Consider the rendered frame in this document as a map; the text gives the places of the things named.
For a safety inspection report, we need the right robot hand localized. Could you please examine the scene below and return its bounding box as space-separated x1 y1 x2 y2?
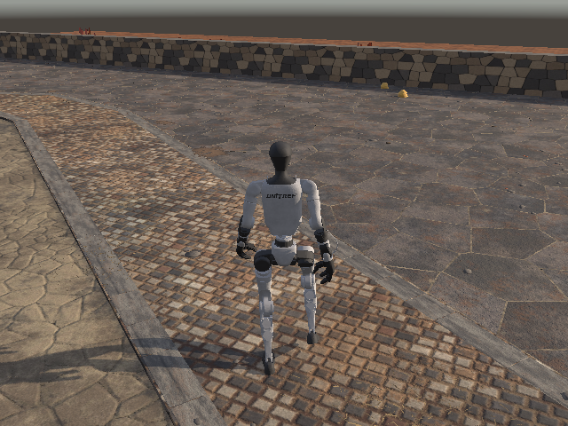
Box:
313 258 335 284

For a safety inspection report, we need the left robot thigh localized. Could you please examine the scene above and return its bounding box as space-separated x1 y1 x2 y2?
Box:
254 249 274 317

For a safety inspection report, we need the right robot upper arm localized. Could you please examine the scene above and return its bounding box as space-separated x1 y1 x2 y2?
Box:
300 179 323 230

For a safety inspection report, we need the robot head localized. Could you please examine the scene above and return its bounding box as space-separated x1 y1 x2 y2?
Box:
266 141 296 185

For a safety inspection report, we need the robot left forearm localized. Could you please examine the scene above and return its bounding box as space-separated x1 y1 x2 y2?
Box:
237 215 251 247

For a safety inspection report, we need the left robot upper arm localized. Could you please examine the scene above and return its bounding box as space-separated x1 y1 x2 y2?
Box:
241 180 263 229

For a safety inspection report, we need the robot right forearm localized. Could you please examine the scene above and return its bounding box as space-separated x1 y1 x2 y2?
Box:
314 217 333 262

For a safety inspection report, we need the left robot hand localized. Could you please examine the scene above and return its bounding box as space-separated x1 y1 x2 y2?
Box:
236 243 257 259

